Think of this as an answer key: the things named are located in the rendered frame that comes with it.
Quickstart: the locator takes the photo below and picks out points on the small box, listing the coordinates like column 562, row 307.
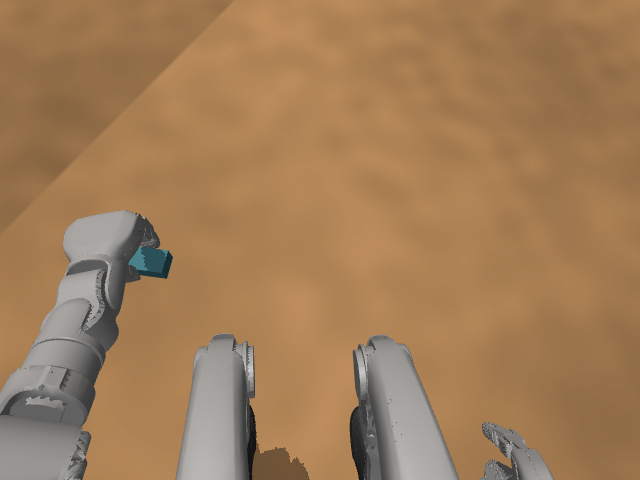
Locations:
column 152, row 262

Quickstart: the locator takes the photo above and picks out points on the right robot foot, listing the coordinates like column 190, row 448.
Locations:
column 357, row 444

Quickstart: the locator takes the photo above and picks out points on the left robot hand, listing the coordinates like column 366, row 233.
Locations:
column 115, row 234

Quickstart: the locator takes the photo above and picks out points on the right robot hand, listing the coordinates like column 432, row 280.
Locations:
column 527, row 464

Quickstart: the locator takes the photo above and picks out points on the left robot arm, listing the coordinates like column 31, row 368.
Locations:
column 44, row 403

